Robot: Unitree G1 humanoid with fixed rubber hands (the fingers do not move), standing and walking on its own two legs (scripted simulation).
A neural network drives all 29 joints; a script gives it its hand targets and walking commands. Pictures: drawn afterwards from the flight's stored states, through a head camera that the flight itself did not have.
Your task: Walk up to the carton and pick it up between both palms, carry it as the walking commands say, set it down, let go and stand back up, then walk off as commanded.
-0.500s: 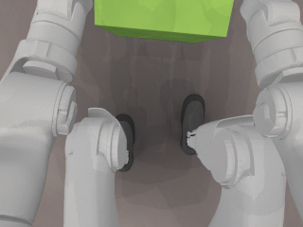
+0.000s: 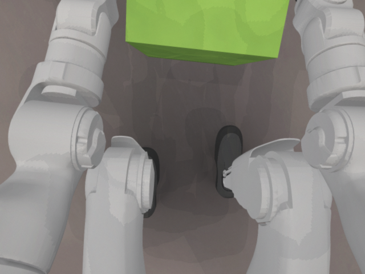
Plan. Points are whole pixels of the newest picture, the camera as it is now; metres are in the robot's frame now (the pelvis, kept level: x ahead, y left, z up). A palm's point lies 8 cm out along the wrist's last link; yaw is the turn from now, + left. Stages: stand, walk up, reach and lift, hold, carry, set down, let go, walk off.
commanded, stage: reach and lift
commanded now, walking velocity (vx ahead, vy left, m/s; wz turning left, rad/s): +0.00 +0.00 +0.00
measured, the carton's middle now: out of the picture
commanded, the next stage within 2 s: none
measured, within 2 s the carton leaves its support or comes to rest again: leaves its support in 0.22 s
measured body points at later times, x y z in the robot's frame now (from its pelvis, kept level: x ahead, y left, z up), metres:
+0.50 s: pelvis +0.00 +0.00 +0.02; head +0.35 -0.02 +0.30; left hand +0.58 +0.10 -0.11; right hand +0.55 -0.20 -0.12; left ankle +0.09 +0.11 -0.32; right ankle +0.14 -0.13 -0.32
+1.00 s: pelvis +0.01 -0.01 +0.06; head +0.35 -0.02 +0.35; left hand +0.58 +0.10 -0.05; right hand +0.55 -0.20 -0.06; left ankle +0.09 +0.11 -0.32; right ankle +0.14 -0.13 -0.32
